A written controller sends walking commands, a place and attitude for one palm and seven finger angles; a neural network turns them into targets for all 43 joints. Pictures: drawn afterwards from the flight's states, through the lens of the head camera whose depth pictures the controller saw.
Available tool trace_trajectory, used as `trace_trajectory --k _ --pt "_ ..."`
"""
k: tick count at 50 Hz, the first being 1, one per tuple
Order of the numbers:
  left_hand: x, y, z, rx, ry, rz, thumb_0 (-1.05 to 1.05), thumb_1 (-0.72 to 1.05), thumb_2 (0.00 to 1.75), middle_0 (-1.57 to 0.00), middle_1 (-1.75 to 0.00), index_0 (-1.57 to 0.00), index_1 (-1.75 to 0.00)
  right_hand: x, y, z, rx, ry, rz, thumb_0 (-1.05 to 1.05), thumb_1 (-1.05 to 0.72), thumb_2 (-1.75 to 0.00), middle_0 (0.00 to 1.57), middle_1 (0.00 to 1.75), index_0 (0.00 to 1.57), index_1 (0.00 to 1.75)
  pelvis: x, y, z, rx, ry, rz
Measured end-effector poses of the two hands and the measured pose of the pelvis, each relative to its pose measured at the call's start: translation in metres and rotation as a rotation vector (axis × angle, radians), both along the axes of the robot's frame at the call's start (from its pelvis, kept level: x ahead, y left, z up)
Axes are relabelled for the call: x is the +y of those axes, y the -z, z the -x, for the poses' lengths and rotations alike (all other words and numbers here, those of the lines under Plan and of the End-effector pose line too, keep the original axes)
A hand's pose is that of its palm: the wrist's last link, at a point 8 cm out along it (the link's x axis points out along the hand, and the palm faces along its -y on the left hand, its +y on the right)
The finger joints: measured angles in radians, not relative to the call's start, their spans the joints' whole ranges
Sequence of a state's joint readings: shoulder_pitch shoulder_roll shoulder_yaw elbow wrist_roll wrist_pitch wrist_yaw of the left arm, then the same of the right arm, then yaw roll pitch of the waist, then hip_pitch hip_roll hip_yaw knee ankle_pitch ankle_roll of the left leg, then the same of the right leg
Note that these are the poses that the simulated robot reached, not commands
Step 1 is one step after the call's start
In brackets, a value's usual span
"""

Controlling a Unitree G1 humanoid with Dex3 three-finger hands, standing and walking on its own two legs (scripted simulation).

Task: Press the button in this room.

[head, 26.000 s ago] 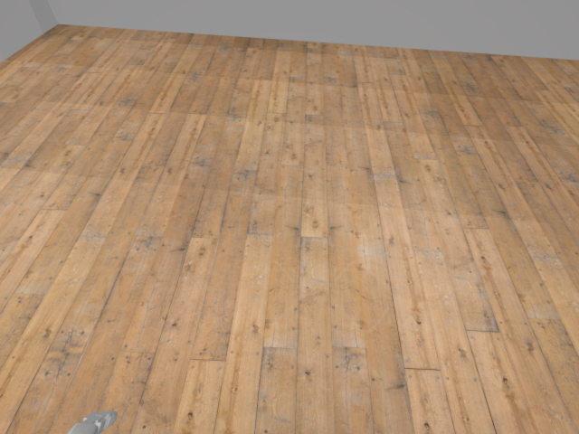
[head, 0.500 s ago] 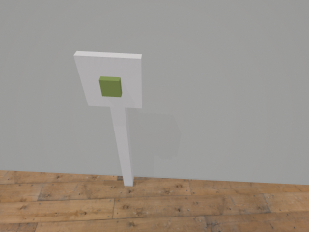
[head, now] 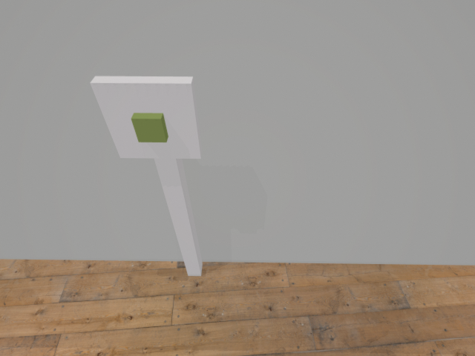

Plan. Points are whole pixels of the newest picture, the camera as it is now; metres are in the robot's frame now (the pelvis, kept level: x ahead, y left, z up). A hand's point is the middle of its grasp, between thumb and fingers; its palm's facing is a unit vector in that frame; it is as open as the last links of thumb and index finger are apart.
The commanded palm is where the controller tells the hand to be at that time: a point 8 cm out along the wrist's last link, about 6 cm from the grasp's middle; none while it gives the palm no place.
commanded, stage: come to a stop and stand still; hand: left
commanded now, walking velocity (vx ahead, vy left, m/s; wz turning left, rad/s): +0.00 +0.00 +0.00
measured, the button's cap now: (150, 127) +0.57 +0.24 +0.08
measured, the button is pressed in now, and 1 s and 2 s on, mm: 0 0 0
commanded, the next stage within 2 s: look again from close up in 0.24 s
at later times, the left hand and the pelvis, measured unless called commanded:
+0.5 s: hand out of the picture +0.05 +0.21 -0.16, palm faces +0.00 -0.96 -0.29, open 7.4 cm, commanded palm none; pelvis +0.00 -0.01 +0.00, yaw +0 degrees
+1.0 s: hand out of the picture +0.06 +0.23 -0.16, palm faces +0.00 -0.95 -0.31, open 7.4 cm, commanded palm none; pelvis +0.01 +0.00 +0.00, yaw +0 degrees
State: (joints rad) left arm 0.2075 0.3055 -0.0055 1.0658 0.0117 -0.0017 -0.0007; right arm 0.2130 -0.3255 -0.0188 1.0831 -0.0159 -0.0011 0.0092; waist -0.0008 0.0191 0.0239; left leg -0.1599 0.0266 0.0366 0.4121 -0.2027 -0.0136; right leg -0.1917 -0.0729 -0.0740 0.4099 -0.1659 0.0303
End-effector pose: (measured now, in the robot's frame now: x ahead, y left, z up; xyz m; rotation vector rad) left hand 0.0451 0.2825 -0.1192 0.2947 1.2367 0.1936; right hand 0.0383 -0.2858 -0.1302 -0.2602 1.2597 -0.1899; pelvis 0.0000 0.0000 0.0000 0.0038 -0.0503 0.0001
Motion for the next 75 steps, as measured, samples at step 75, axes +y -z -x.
trace_trajectory --k 75 --pt "-0.060 0.043 0.000 0.226 -0.104 0.164 0.01 0.91 0.90 -0.20 -0.30 -0.20 -0.30 0.095 0.033 0.014 0.237 0.150 -0.150 0.01 -0.91 -0.90 0.20 0.30 0.20 0.30 0.011 0.018 -0.091 0.032 0.032 0.013"
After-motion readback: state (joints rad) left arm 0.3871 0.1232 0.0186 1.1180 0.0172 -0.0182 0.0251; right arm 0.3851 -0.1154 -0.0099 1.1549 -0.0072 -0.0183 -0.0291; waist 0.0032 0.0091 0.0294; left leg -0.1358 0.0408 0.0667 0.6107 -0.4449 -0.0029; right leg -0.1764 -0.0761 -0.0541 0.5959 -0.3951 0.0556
